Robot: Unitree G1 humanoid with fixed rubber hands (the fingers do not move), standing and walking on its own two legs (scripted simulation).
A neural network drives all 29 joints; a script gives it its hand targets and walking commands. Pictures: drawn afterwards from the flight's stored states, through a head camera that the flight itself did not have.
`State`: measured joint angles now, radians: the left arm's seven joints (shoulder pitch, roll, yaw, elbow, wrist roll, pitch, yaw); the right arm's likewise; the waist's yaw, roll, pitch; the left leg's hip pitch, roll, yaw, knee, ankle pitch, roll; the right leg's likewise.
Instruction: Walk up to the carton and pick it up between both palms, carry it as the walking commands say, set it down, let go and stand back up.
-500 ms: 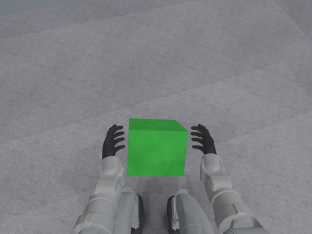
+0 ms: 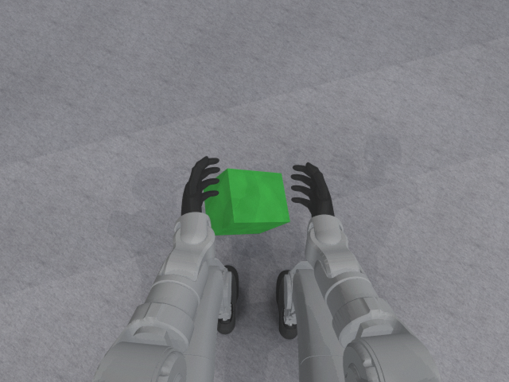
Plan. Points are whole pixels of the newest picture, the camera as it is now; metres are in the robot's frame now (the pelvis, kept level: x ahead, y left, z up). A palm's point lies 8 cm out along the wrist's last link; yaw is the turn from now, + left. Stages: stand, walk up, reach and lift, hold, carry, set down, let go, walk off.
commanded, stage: set down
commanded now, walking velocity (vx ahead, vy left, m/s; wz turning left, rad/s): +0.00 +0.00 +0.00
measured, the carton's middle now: (245, 204) +0.43 +0.02 -0.54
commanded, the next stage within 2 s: none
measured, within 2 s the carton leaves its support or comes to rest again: rests again in 0.18 s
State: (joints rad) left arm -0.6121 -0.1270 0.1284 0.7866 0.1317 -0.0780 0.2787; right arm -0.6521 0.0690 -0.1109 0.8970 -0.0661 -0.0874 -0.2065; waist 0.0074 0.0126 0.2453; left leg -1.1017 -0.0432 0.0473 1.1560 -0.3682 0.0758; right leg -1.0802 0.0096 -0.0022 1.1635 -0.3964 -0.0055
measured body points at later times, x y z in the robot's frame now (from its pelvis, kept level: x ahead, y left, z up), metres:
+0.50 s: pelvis -0.01 +0.00 -0.08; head +0.27 +0.01 +0.27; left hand +0.40 +0.10 -0.22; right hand +0.40 -0.11 -0.23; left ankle +0.10 +0.08 -0.63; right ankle +0.09 -0.12 -0.63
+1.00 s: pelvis -0.04 +0.00 -0.15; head +0.27 +0.01 +0.18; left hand +0.44 +0.10 -0.29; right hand +0.44 -0.10 -0.30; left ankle +0.10 +0.08 -0.63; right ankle +0.09 -0.12 -0.63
